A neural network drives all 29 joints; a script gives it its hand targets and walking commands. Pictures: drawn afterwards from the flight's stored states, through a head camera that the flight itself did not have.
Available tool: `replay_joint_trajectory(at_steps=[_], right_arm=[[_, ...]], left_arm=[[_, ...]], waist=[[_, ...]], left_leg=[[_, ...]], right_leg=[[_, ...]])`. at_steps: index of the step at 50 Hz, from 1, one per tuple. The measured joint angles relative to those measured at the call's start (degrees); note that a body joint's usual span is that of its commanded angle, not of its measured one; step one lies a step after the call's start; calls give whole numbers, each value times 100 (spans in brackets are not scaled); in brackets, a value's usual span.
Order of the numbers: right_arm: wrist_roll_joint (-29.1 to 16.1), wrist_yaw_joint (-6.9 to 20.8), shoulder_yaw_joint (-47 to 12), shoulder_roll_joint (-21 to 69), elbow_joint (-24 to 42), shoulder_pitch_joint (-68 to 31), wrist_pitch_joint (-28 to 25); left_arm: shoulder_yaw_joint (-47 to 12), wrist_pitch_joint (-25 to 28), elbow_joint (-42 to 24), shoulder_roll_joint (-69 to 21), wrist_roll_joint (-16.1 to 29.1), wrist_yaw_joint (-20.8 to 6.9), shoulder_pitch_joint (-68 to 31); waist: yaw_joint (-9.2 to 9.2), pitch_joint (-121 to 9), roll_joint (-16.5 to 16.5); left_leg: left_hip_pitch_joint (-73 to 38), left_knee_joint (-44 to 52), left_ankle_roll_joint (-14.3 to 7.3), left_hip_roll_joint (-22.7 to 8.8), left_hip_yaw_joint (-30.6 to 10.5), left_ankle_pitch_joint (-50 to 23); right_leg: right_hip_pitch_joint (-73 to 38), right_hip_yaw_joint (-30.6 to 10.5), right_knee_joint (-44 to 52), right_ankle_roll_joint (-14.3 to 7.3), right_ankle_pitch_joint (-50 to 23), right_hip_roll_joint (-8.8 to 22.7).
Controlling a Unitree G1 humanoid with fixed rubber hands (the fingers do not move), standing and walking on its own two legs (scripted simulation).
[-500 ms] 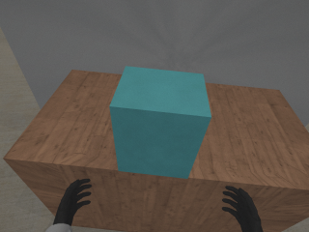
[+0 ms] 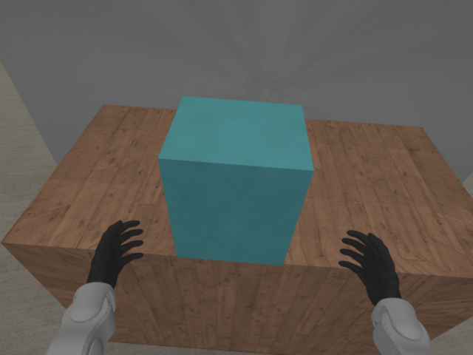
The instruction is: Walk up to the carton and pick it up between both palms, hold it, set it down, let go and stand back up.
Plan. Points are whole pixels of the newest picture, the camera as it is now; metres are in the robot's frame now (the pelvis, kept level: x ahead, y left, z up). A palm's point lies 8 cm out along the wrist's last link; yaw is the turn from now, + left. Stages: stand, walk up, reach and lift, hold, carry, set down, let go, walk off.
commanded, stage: reach and lift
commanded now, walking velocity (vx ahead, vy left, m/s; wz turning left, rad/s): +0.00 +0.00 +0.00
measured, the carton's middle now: (235, 185) +0.43 +0.02 +0.06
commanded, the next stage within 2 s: none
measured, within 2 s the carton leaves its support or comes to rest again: neither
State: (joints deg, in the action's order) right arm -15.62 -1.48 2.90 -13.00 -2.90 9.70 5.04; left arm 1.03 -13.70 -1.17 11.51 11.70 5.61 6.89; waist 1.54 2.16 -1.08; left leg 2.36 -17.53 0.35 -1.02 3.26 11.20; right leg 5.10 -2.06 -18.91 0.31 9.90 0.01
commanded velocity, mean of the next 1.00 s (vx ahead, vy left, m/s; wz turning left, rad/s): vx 0.00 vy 0.00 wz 0.00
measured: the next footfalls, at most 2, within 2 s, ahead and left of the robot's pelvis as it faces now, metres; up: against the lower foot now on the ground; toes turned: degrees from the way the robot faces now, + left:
none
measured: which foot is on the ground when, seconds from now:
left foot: down 0.00-1.00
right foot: down 0.00-1.00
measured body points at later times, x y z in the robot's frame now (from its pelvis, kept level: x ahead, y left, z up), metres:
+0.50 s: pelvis +0.00 +0.00 +0.00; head +0.02 +0.00 +0.45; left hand +0.32 +0.22 +0.12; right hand +0.33 -0.21 +0.11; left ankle -0.01 +0.12 -0.75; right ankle +0.01 -0.12 -0.75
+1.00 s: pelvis -0.02 -0.01 +0.00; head +0.00 +0.00 +0.45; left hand +0.39 +0.21 +0.18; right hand +0.39 -0.22 +0.16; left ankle -0.01 +0.12 -0.75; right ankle +0.01 -0.12 -0.75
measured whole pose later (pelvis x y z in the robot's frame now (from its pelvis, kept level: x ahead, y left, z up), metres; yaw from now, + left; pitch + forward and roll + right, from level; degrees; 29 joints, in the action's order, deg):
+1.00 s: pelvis -0.02 -0.01 +0.00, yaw +0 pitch +4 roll +0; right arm -25.5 -4.8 -0.6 -23.5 -25.3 -37.9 23.9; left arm 8.6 -39.7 14.5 19.4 14.2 4.5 -39.5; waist -0.7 -2.8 -1.0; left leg 15.7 -21.1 0.8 -2.0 2.5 9.8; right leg 17.3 -1.4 -20.4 -0.1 7.5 -0.8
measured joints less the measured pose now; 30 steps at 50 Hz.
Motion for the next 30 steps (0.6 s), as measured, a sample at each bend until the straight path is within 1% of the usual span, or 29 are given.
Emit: replay_joint_trajectory(at_steps=[8, 20, 25, 30], right_arm=[[-190, -126, -75, -203, 124, -702, 537], [-533, -342, -301, -594, 225, -1510, 949], [-680, -422, -375, -754, 101, -2002, 1192], [-818, -467, -438, -845, -218, -2600, 1468]], left_arm=[[361, -871, -310, 25, 49, -127, -695], [739, -1815, -834, 128, 100, -296, -1363], [903, -2153, -783, 241, 117, -353, -1779], [1047, -2444, -514, 369, 114, -359, -2347]], waist=[[-32, 121, 18], [-110, 182, 77], [-137, 141, 56], [-152, 74, 1]], left_leg=[[56, 58, 8, -16, 30, -44], [181, 60, 36, -73, 38, -49], [259, 47, 47, -86, 25, -72], [394, 15, 60, -98, 7, -110]], right_leg=[[61, -30, 74, -1, -65, -18], [140, -37, 193, -13, -143, -72], [222, -24, 166, -27, -155, -85], [362, -7, 112, -46, -177, -97]])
